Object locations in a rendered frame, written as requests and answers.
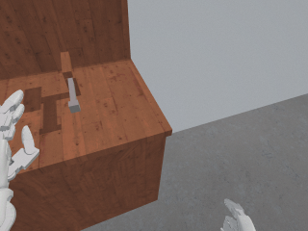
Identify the left robot forearm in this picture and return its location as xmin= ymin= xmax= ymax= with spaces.
xmin=0 ymin=188 xmax=16 ymax=231

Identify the right robot hand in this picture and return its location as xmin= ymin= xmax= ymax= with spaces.
xmin=220 ymin=198 xmax=256 ymax=231

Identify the counter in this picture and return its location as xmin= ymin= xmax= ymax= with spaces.
xmin=0 ymin=0 xmax=172 ymax=231

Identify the tap lever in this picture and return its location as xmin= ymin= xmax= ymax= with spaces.
xmin=67 ymin=78 xmax=81 ymax=114

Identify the left robot hand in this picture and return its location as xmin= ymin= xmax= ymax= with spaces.
xmin=0 ymin=90 xmax=39 ymax=189

